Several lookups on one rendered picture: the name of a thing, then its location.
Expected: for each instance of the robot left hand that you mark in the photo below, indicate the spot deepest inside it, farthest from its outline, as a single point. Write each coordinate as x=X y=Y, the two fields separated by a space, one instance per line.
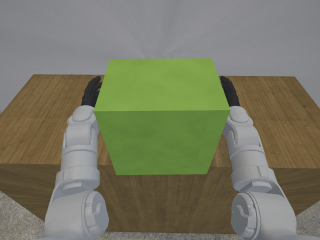
x=91 y=94

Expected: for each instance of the pedestal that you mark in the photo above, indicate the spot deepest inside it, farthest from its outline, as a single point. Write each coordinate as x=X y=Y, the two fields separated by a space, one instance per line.
x=32 y=128

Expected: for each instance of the robot right hand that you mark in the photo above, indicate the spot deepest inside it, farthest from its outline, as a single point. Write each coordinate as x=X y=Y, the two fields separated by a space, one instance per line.
x=230 y=92

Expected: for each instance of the right robot upper arm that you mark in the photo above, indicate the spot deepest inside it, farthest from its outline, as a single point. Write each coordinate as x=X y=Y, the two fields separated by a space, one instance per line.
x=264 y=216

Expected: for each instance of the left robot upper arm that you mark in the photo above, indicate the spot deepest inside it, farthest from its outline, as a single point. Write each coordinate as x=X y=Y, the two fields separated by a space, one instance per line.
x=80 y=216

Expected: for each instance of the right robot forearm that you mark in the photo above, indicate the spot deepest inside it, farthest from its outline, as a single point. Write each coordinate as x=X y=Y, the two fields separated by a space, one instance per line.
x=246 y=153

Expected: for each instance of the left robot forearm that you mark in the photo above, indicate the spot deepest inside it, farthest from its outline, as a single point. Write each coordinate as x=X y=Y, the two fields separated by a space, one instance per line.
x=78 y=172

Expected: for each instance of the carton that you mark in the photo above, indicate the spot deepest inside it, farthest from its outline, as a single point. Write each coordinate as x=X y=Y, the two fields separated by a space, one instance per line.
x=161 y=116

